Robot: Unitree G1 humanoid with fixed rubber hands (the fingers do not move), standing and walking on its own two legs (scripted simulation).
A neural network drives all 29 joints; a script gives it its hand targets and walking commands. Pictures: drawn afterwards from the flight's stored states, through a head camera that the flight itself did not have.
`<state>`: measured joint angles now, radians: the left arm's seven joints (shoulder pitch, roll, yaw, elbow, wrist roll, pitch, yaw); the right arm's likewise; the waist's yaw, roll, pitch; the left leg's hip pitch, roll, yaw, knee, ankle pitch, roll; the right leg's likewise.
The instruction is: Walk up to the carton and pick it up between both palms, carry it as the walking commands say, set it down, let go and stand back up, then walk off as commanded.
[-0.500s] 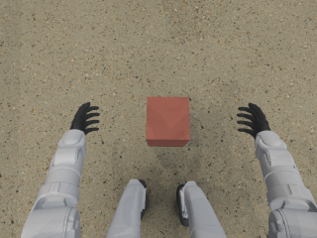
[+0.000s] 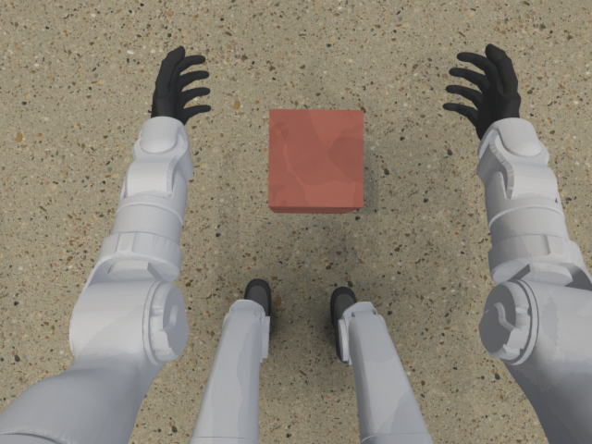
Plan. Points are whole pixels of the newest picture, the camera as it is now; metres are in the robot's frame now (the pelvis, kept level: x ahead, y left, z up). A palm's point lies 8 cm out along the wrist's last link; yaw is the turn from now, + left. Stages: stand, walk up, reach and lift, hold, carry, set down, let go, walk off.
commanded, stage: reach and lift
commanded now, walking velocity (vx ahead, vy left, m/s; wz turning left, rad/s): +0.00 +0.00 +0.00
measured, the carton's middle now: (312, 168) +0.50 -0.03 -0.54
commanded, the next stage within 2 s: none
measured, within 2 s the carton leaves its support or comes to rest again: neither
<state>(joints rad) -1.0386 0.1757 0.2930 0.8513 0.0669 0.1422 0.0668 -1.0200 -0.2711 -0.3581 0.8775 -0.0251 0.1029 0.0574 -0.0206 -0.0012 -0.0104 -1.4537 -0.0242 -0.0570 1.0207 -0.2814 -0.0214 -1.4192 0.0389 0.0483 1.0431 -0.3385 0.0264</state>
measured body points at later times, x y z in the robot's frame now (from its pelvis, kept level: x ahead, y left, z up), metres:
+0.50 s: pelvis -0.02 +0.00 -0.09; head +0.31 +0.00 +0.22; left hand +0.51 +0.17 -0.22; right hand +0.51 -0.22 -0.22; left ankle +0.08 +0.12 -0.63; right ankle +0.05 -0.13 -0.63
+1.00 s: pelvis -0.04 +0.00 -0.21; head +0.31 +0.01 +0.07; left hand +0.52 +0.16 -0.36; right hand +0.51 -0.21 -0.35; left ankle +0.07 +0.12 -0.63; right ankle +0.05 -0.13 -0.63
